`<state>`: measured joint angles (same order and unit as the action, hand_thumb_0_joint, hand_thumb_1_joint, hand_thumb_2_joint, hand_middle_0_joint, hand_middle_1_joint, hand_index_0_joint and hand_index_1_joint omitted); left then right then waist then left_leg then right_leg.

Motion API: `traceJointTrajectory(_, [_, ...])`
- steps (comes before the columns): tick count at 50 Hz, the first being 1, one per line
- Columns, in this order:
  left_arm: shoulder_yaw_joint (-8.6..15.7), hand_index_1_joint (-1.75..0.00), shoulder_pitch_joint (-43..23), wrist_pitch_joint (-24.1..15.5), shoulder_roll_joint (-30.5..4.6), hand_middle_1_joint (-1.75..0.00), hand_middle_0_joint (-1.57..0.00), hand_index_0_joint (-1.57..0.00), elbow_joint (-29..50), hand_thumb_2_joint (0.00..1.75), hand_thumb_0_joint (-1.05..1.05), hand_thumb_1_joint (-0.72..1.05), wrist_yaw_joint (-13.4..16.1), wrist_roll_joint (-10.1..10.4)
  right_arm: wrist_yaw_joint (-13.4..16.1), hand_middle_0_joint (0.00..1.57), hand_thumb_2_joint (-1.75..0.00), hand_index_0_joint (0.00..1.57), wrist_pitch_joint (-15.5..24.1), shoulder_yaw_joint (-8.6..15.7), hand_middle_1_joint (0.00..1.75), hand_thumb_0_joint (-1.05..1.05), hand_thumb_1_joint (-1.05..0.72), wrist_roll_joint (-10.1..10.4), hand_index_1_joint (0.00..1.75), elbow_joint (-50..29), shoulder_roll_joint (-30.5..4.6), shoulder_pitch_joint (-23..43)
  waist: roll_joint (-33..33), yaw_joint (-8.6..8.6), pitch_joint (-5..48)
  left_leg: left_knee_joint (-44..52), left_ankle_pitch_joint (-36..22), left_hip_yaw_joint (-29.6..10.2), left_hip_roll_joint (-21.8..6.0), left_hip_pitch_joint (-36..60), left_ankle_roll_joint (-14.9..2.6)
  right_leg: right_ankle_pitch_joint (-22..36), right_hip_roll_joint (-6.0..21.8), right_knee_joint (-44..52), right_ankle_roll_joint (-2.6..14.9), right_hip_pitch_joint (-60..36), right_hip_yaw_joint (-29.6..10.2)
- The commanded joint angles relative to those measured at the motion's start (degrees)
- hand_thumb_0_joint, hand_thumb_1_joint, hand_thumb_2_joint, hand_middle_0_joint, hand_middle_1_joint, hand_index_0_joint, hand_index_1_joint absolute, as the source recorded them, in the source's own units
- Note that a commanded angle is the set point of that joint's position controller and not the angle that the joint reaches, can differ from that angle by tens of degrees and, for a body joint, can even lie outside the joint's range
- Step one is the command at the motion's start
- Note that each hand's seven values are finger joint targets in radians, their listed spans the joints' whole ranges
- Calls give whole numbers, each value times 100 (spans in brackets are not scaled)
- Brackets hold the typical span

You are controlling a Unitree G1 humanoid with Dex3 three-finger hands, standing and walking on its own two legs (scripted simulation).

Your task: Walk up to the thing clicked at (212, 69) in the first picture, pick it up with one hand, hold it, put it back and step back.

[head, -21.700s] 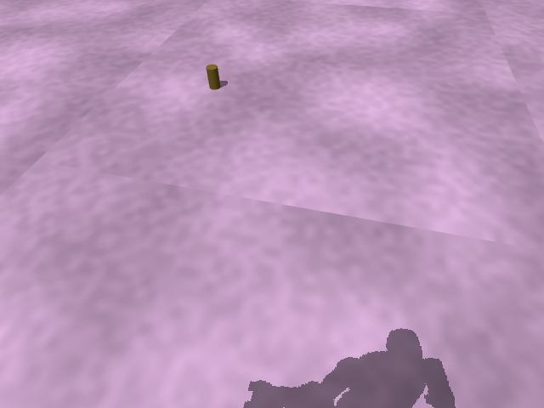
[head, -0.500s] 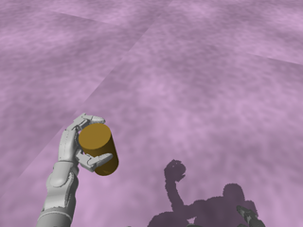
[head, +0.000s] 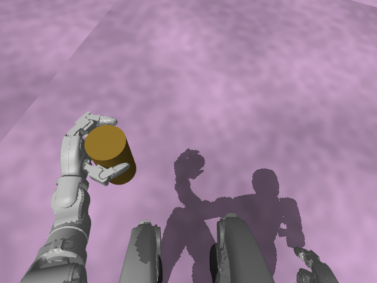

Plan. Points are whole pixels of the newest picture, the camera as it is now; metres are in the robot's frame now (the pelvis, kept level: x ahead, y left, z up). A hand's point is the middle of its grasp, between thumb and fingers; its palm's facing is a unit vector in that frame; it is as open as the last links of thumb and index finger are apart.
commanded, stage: crouch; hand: left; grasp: from the side
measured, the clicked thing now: (113, 157) +0.39 +0.17 -0.06
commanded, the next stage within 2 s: lower in 1.20 s
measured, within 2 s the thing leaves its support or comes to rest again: neither
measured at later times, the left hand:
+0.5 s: hand (122, 172) +0.41 +0.19 -0.24, palm faces +0.10 -0.99 -0.04, open 11.0 cm
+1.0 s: hand (127, 174) +0.44 +0.20 -0.34, palm faces +0.07 -1.00 -0.03, open 11.0 cm
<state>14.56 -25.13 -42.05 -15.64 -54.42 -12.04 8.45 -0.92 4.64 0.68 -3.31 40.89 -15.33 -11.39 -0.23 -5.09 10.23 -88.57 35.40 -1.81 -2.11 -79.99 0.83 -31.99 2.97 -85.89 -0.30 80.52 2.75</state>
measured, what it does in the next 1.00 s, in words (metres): lowers itself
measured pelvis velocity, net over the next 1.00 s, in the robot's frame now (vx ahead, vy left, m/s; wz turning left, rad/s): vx -0.05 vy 0.01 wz -0.08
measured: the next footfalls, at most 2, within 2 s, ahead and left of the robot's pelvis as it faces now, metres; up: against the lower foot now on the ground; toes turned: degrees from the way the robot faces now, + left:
none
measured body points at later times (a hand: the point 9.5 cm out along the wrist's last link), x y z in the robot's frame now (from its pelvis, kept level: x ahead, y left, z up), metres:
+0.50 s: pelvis -0.03 +0.00 -0.19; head +0.18 +0.03 +0.21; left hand +0.40 +0.24 -0.24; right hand +0.07 -0.27 -0.32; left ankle +0.05 +0.13 -0.56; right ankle +0.07 -0.13 -0.56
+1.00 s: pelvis -0.05 +0.01 -0.26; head +0.18 +0.06 +0.12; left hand +0.43 +0.25 -0.34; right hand +0.01 -0.27 -0.37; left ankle +0.05 +0.13 -0.56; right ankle +0.07 -0.13 -0.56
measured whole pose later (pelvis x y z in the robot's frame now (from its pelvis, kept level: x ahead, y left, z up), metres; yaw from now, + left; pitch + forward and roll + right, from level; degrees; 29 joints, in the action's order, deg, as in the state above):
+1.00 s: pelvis -0.05 +0.01 -0.26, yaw -5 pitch +28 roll -7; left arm 27.5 -43.1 -46.4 -29.6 -70.1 -9.5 2.2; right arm -6.1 0.9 -7.9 -10.3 43.2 -17.4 -5.0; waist -2.7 -12.4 -1.1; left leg -139.1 39.8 -7.7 -0.5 -128.2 0.7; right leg -33.9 3.2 -132.0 -0.8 126.5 4.4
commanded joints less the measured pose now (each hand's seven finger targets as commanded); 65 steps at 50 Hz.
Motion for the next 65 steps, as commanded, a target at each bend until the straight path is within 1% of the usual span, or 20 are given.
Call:
traceJointTrajectory(1, [552, -139, -2406, -686, -1113, -138, -125, -125, 1359, 123, 0, 8, 103, 222, 2, 20, -91, 20, 105, 329, 30, 0, -91, -24, 30, -386, -982, -351, 653, 83, 3487, 376, -1522, -123, 270, 1213, -124, 1250, -217, 183, 247, -967, -163])
traceJointTrajectory(5, [523, -139, -2494, -724, -1050, -138, -123, -123, 965, 126, 0, 14, 131, 107, -62, 20, -91, 20, 67, 317, 30, 0, -91, -95, 30, -270, -979, -294, 518, -26, 3501, -187, -1223, -84, 278, 451, -152, 1006, -220, -266, 239, -468, -215])
traceJointTrajectory(7, [787, -140, -2431, -774, -1303, -139, -123, -123, 740, 128, 0, 14, 142, 29, -89, 20, -91, 20, 43, 325, 30, 0, -91, -110, 30, -215, -1026, -306, 383, -6, 3636, -449, -1081, -82, 289, 147, -164, 896, -213, -543, 235, -328, -184])
traceJointTrajectory(11, [666, -141, -2819, -882, -1112, -140, -123, -123, 466, 128, 0, 14, 91, 18, -179, 20, -91, 20, 44, 246, 30, 0, -92, -168, 30, -157, -1024, -253, 429, -177, 3613, -968, -944, -60, 301, -353, -160, 763, -209, -1098, 240, 275, -115])
traceJointTrajectory(12, [844, -141, -2889, -932, -1317, -140, -122, -123, 475, 129, 0, 13, 114, 3, -194, 20, -91, 20, 42, 252, 30, 0, -92, -185, 30, -121, -1055, -235, 475, -121, 3663, -1103, -874, -24, 298, -496, -158, 682, -213, -1198, 241, 401, -140])
traceJointTrajectory(18, [1091, -142, -3395, -1119, -1732, -140, -121, -121, 544, 131, 0, 9, 156, -123, -270, 20, -92, 20, 6, 166, 30, 0, -93, -298, 30, -9, -1140, -246, 776, -211, 4087, -1771, -975, 24, 296, -741, -137, 787, -204, -1917, 243, 879, -74])
traceJointTrajectory(20, [1076, -140, -3689, -1140, -1773, -139, -119, -119, 690, 129, 0, 6, 183, -133, -282, 20, -92, 20, -5, 133, 30, 0, -93, -327, 30, 13, -1128, -255, 941, -306, 4051, -1928, -819, 56, 309, -996, -134, 714, -191, -2076, 237, 964, -55])
traceJointTrajectory(21, [1246, -139, -3488, -1111, -1927, -137, -118, -117, 472, 129, 0, 5, 219, -162, -284, 20, -92, 20, -16, 128, 30, 0, -94, -337, 30, 57, -1149, -258, 883, -215, 4058, -2023, -787, 81, 302, -1069, -135, 673, -193, -2158, 226, 994, -51])
traceJointTrajectory(23, [1109, -138, -3738, -1101, -1831, -137, -117, -117, 406, 128, 0, 4, 220, -240, -306, 20, -92, 20, -42, 110, 30, 0, -93, -361, 30, 85, -1175, -248, 1057, -349, 3922, -2123, -677, 58, 291, -1126, -111, 595, -192, -2347, 246, 1356, 30])
traceJointTrajectory(29, [1313, -136, -3800, -1023, -2093, -134, -116, -116, -133, 125, 0, 0, 298, -343, -344, 20, -92, 20, -148, -8, 30, 0, -93, -432, 30, 103, -1269, -213, 916, -432, 3567, -2551, -274, 76, 301, -1872, -128, 345, -197, -2715, 197, 1637, 137])
traceJointTrajectory(32, [1228, -135, -3928, -1024, -2154, -134, -116, -117, -308, 124, 0, 4, 228, -387, -371, 20, -91, 20, -185, -62, 30, 0, -92, -460, 30, 89, -1333, -163, 859, -556, 3270, -2713, 137, 62, 298, -2198, -153, 2, -218, -2806, 172, 1860, 225])
traceJointTrajectory(37, [1495, -137, -3989, -1014, -2603, -136, -118, -119, -343, 124, 0, 6, 223, -381, -392, 20, -91, 20, -232, -191, 30, 0, -92, -515, 30, 47, -1474, -131, 993, -550, 3195, -2976, 146, -3, 289, -2405, -149, 36, -239, -3089, 156, 2039, 317])
traceJointTrajectory(39, [1388, -136, -4109, -1030, -2512, -136, -118, -118, -252, 125, 0, 8, 216, -389, -404, 20, -91, 20, -252, -265, 30, 0, -92, -564, 30, 33, -1486, -127, 1169, -652, 3167, -3059, 108, -44, 282, -2383, -133, 128, -235, -3172, 157, 2068, 347])
traceJointTrajectory(41, [1490, -137, -4039, -1039, -2643, -136, -118, -119, -254, 126, 0, 12, 241, -413, -405, 20, -91, 20, -264, -290, 30, 0, -91, -584, 30, 42, -1543, -92, 1246, -617, 3043, -3075, 158, -96, 278, -2416, -115, 73, -239, -3268, 171, 2236, 399])
traceJointTrajectory(47, [1464, -139, -3820, -1017, -2687, -138, -120, -121, -251, 128, 0, 14, 244, -479, -436, 20, -91, 20, -351, -410, 30, 0, -92, -669, 30, 85, -1684, -195, 1528, -722, 3160, -3287, -606, -243, 226, -2048, -35, 714, -242, -3588, 197, 2275, 523])
traceJointTrajectory(54, [1398, -141, -4097, -1133, -2838, -140, -123, -123, -217, 129, 0, 14, 296, -436, -493, 20, -91, 20, -413, -609, 30, 0, -92, -778, 30, 26, -1750, -69, 1449, -898, 2780, -3542, -51, -297, 217, -2584, -91, 346, -295, -3593, 154, 2265, 584])
traceJointTrajectory(60, [1372, -142, -4056, -1199, -2985, -140, -124, -124, -257, 130, 0, 14, 328, -481, -500, 20, -91, 20, -459, -718, 30, 0, -92, -859, 30, 31, -1874, 3, 1710, -959, 2722, -3608, -322, -382, 175, -2327, -34, 564, -314, -3742, 176, 2381, 663])
traceJointTrajectory(62, [1494, -142, -3860, -1207, -3069, -141, -123, -124, -344, 130, 0, 14, 363, -498, -508, 20, -91, 20, -479, -764, 30, 0, -92, -898, 30, 43, -1907, -44, 1734, -950, 2829, -3640, -602, -422, 170, -2163, -10, 797, -318, -3784, 167, 2253, 701])
traceJointTrajectory(64, [1241, -141, -3956, -1202, -2785, -140, -123, -124, -477, 129, 0, 13, 372, -511, -532, 20, -91, 20, -479, -799, 30, 0, -92, -913, 30, -14, -1902, 83, 1748, -1070, 2467, -3632, -334, -456, 168, -2334, -26, 592, -314, -3792, 184, 2520, 742])
traceJointTrajectory(65, [1286, -143, -3932, -1218, -2816, -142, -125, -126, -527, 131, 0, 14, 382, -488, -539, 20, -91, 20, -484, -843, 30, 0, -93, -919, 30, -16, -1914, 79, 1658, -1110, 2415, -3677, -306, -475, 171, -2440, -35, 589, -317, -3775, 167, 2407, 755])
